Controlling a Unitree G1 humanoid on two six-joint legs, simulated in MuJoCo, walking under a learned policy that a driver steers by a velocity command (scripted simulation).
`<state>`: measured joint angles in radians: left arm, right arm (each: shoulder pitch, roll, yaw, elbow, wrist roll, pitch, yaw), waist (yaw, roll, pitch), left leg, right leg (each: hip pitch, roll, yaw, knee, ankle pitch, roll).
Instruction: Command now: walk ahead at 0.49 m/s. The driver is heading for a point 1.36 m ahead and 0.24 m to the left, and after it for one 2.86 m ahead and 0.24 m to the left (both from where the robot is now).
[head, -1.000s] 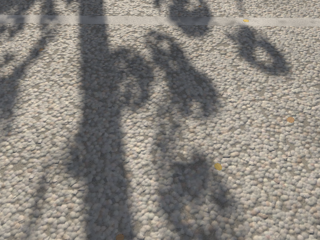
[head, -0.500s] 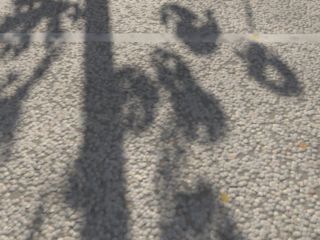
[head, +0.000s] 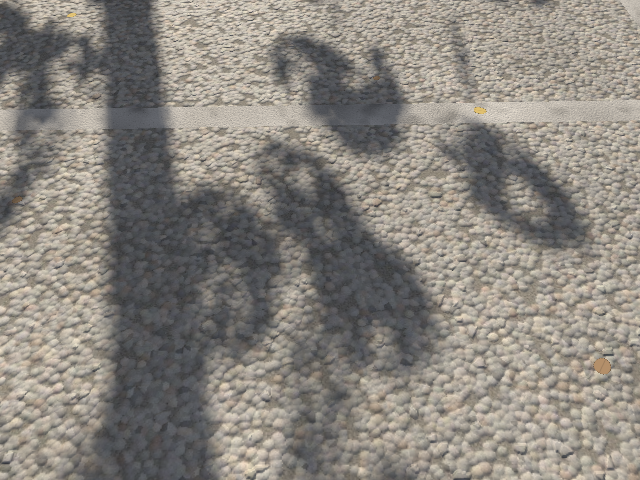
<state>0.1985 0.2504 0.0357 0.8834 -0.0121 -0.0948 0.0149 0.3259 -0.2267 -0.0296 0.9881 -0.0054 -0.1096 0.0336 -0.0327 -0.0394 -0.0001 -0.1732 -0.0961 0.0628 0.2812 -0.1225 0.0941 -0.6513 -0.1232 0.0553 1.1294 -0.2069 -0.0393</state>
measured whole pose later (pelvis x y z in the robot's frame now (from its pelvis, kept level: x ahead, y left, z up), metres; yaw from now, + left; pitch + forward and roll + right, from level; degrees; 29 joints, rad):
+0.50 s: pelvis +0.27 -0.08 +0.00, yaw +1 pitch +1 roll +0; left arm 0.28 0.23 0.04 0.91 0.01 -0.11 -0.03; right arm 0.22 -0.28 -0.04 0.93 0.01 -0.09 -0.01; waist 0.02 0.04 0.01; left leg -0.58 0.09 -0.03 1.11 -0.26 0.03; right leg -0.22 0.04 -0.06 0.34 -0.14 -0.07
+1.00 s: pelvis +0.42 -0.05 +0.00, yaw +12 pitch +4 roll -2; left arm 0.11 0.28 0.06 0.85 0.01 -0.06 0.03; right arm 0.23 -0.26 -0.07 0.79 0.01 -0.04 -0.01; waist -0.03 -0.02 0.00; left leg -0.37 -0.08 -0.07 0.41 -0.09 0.09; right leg -0.54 -0.03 0.05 0.93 -0.32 0.00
